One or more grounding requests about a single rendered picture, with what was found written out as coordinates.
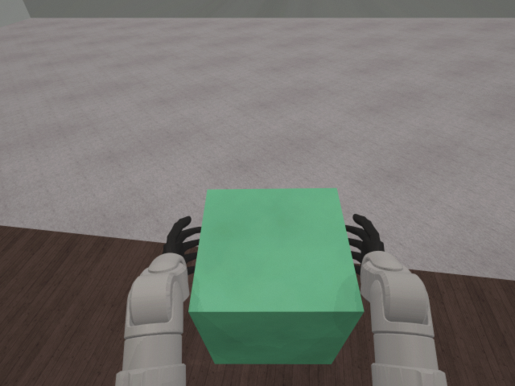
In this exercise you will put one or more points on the robot right forearm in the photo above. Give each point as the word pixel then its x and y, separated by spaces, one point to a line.
pixel 401 320

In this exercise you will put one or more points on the robot left hand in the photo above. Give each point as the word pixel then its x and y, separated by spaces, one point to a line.
pixel 175 240

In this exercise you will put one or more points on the robot right hand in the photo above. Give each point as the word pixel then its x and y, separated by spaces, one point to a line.
pixel 370 236

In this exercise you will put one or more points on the robot left forearm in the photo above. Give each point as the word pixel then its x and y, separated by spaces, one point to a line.
pixel 154 324

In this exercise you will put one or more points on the carton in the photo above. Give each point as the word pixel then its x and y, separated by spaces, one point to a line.
pixel 274 281

